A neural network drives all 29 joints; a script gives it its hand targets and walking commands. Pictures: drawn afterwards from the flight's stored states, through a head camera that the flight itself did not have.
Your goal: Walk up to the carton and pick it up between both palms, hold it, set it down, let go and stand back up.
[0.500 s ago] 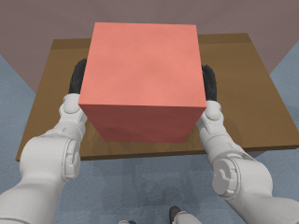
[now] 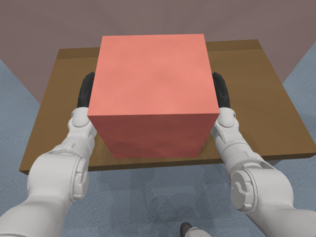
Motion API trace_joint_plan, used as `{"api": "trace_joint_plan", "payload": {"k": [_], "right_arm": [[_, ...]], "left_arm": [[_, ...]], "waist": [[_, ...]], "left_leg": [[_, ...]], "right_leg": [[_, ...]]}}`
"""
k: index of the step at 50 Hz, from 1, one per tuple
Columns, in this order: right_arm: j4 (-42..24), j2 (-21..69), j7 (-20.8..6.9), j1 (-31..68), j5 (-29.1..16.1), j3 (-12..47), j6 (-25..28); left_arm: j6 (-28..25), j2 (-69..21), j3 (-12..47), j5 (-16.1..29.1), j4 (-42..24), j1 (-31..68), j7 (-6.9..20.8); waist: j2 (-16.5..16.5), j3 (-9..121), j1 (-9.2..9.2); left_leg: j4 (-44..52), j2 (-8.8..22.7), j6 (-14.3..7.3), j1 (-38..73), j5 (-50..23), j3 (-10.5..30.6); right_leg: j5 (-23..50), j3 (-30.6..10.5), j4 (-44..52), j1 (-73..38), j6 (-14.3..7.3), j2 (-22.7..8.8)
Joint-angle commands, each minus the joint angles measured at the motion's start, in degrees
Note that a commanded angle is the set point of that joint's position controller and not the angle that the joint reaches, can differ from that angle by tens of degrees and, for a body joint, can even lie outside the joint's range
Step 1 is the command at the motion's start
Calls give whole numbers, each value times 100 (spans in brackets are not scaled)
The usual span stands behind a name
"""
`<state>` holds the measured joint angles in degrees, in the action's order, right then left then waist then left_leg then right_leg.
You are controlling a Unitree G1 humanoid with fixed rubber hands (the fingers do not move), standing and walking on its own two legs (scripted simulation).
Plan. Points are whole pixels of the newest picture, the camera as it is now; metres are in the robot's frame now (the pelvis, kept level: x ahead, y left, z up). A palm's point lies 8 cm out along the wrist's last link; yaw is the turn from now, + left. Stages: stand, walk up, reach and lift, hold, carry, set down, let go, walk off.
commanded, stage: reach and lift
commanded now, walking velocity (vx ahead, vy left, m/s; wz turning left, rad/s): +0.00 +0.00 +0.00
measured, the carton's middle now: (154, 102) +0.45 +0.00 +0.03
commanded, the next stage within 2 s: hold in 2.00 s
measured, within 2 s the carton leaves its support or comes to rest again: neither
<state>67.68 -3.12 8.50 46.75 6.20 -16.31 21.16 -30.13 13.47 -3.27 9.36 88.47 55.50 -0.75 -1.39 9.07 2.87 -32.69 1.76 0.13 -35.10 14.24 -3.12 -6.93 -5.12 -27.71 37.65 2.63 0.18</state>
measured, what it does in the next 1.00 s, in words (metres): stands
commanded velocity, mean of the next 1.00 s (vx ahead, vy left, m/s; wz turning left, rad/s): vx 0.00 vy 0.00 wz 0.00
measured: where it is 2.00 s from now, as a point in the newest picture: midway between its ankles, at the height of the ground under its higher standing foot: outside the picture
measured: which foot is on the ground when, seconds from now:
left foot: down 0.00-1.00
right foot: down 0.00-1.00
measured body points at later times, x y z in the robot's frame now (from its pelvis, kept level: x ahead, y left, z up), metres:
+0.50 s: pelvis -0.01 -0.01 +0.00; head +0.00 -0.03 +0.45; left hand +0.44 +0.16 +0.15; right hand +0.42 -0.19 +0.12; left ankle +0.00 +0.11 -0.73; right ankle +0.06 -0.15 -0.73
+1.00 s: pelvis -0.01 -0.01 +0.01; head -0.06 -0.03 +0.46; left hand +0.41 +0.17 +0.20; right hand +0.41 -0.18 +0.18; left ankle +0.00 +0.11 -0.73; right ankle +0.06 -0.15 -0.73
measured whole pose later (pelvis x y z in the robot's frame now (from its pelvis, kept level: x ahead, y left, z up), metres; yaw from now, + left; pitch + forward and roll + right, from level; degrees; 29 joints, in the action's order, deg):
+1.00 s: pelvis -0.01 -0.01 +0.01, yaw +0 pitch +3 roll +1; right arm 58.3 -9.4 8.2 51.8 -5.1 -2.9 -14.6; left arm 13.7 13.2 -3.7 7.1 60.5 51.8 -4.8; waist -2.0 10.9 -0.7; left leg -25.6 1.6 0.7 -16.1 12.1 -3.1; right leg -6.9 -5.0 -24.4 20.4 1.3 0.1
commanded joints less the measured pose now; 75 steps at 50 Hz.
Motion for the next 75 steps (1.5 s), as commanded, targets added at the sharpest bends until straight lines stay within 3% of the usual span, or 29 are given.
{"api": "trace_joint_plan", "payload": {"k": [1, 4, 6, 9, 15, 18, 21, 25, 26, 30, 33, 36, 38, 41, 42, 43, 44, 45, 48, 51, 60, 62, 63, 65, 69, 71, 72, 74, 75], "right_arm": [[-1916, 4133, -1120, 3867, 74, 2480, 393], [-1983, 4253, -1136, 3889, -205, 2819, 209], [-1918, 4176, -1120, 3673, -341, 2883, -33], [-2574, 4309, -1070, 3799, -684, 3161, -158], [-2793, 4073, -1100, 4089, -993, 3285, -694], [-3002, 4053, -1125, 4357, -1185, 3259, -969], [-3136, 4081, -1214, 4770, -1402, 3350, -1246], [-3310, 3952, -1143, 4901, -1404, 3154, -1557], [-3186, 4125, -1137, 4895, -1397, 3069, -1578], [-3778, 4119, -1105, 5280, -1784, 3284, -1908], [-3852, 4306, -1078, 5651, -1833, 3186, -2058], [-3854, 4205, -1013, 5723, -1714, 2935, -2278], [-4110, 4519, -1000, 5582, -1920, 3232, -2389], [-3721, 4508, -1011, 5271, -2054, 3180, -2684], [-3578, 4095, -997, 5323, -2013, 3042, -2849], [-3655, 4110, -989, 5211, -2009, 2880, -2844], [-3494, 4186, -1048, 5323, -2111, 2976, -2875], [-3141, 3957, -1027, 5241, -2020, 2708, -2974], [-3728, 4045, -1004, 5631, -2229, 2879, -3072], [-4377, 4207, -1102, 5971, -2540, 3136, -3145], [-3672, 3526, -1050, 5287, -2388, 2456, -3568], [-4157, 3526, -1042, 5623, -2652, 2777, -3574], [-4102, 3445, -1029, 5667, -2588, 2661, -3666], [-3849, 3668, -1113, 5577, -2542, 2500, -3761], [-3940, 3420, -1130, 5755, -2606, 2584, -3780], [-3966, 3758, -1159, 5810, -2664, 2623, -3801], [-3591, 3489, -1150, 5611, -2446, 2372, -3869], [-3866, 3570, -1172, 5780, -2645, 2511, -3860], [-3684, 3573, -1155, 5612, -2531, 2415, -3894]], "left_arm": [[-389, -4115, 1634, -80, -2253, 4479, 483], [-242, -4231, 1766, 12, -2603, 4438, 395], [-103, -4374, 1731, -38, -2801, 4436, 377], [119, -4583, 1911, 132, -3268, 4420, 365], [652, -4566, 1922, 288, -3652, 4626, 318], [1031, -4306, 1673, 88, -3729, 4681, 323], [1364, -4561, 1732, 288, -4062, 5000, 230], [1855, -4292, 945, -40, -3513, 4496, 326], [1853, -4466, 1124, 13, -3952, 4852, 353], [2296, -4629, 1098, 117, -3607, 4266, 445], [2442, -4719, 1071, 104, -4458, 4863, 409], [2693, -4487, 743, 36, -4081, 4687, 535], [2805, -4590, 913, 70, -4616, 4587, 492], [3103, -4564, 643, -142, -5181, 4521, 421], [3321, -4589, 471, -270, -4657, 4094, 416], [3413, -4750, 634, -177, -5119, 4323, 411], [3485, -4690, 609, -146, -5280, 4569, 354], [3650, -4666, 314, -349, -4928, 4252, 386], [4015, -4681, 111, -412, -5083, 4007, 422], [4287, -5002, 553, -225, -5912, 4079, 265], [5072, -5148, 756, -205, -6209, 3885, 366], [5205, -5250, 901, -114, -6406, 3743, 335], [5257, -5149, 616, -214, -6084, 3608, 348], [5320, -5115, 435, -347, -6290, 3810, 344], [5386, -5378, 908, -101, -6515, 4206, 265], [5432, -5171, 668, -201, -6467, 4182, 283], [5482, -5210, 563, -239, -6184, 4065, 325], [5432, -5065, 508, -188, -6541, 4244, 305], [5497, -5159, 448, -303, -6262, 4135, 343]], "waist": [[-527, 5249, -4], [-607, 5314, -198], [-418, 4947, 6], [-376, 5117, -92], [-108, 4508, -174], [29, 4240, -510], [-209, 4464, -538], [564, 3769, -754], [248, 4021, -567], [422, 3798, -601], [334, 3664, -657], [684, 3265, -461], [535, 3619, -729], [366, 3336, -740], [400, 2919, -757], [361, 2926, -543], [234, 2779, -808], [220, 2350, -544], [510, 2311, -833], [220, 3228, -917], [47, 2356, -193], [-21, 2857, -285], [293, 2347, -346], [126, 2218, -399], [-123, 2410, -146], [285, 2464, -371], [211, 2193, -223], [198, 2396, -430], [116, 2242, -224]], "left_leg": [[194, -149, 459, 1469, -2497, 272], [129, -142, 412, 1637, -2784, 367], [184, -168, 463, 1690, -2794, 437], [145, -166, 508, 1852, -3201, 489], [456, -220, 391, 1857, -2171, 568], [746, -238, 243, 1798, -1535, 442], [720, -244, 277, 1874, -1487, 453], [910, -381, 54, 1448, -1290, 508], [899, -367, 91, 1530, -1333, 462], [997, -419, 0, 1306, -1135, 502], [1061, -396, 0, 1353, -1188, 543], [1167, -493, -104, 1024, -722, 485], [1224, -504, -75, 1115, -1050, 499], [1214, -503, -41, 1404, -1405, 477], [1277, -480, -40, 1391, -1143, 542], [1317, -487, 33, 1615, -1231, 546], [1295, -439, 68, 1634, -1277, 537], [1309, -480, 51, 1642, -1118, 538], [1426, -492, -61, 1708, -1226, 535], [1299, -489, 69, 1925, -1632, 522], [1415, -406, 303, 2216, -1533, 638], [1243, -411, 298, 2497, -2149, 720], [1273, -424, 220, 2249, -1787, 730], [1507, -425, 122, 2082, -1123, 637], [1387, -405, 313, 2327, -1570, 738], [1478, -405, 135, 2120, -1133, 691], [1557, -395, 114, 2000, -931, 732], [1526, -394, 157, 1940, -1118, 711], [1559, -426, 172, 1978, -942, 656]], "right_leg": [[1494, 835, 41, -2318, -294, 254], [1765, 665, -39, -2411, -308, 229], [1833, 759, -41, -2462, -261, 307], [1923, 711, 9, -2455, -226, 347], [980, 702, 203, -2370, -288, 277], [602, 605, 330, -2519, -271, 221], [290, 579, 279, -2550, -365, 245], [283, 498, 383, -3195, -245, 220], [419, 476, 346, -3342, -286, 197], [504, 371, 394, -3846, -307, 184], [356, 372, 464, -3796, -313, 222], [378, 247, 505, -4211, -297, 159], [765, 273, 431, -4435, -294, 195], [925, 257, 496, -4597, -289, 213], [592, 307, 596, -4476, -301, 220], [469, 424, 666, -4354, -260, 297], [274, 356, 706, -4188, -300, 331], [247, 293, 817, -4306, -355, 238], [390, 392, 855, -4385, -282, 311], [724, 364, 797, -4617, -290, 379], [595, 434, 1052, -4330, -386, 403], [1024, 517, 979, -4404, -354, 438], [792, 477, 1064, -4357, -343, 461], [372, 435, 1137, -4393, -326, 350], [582, 498, 1114, -4215, -341, 446], [375, 434, 1085, -4290, -331, 403], [203, 477, 1178, -4239, -337, 376], [440, 445, 1095, -4341, -332, 420], [312, 487, 1102, -4348, -343, 389]]}}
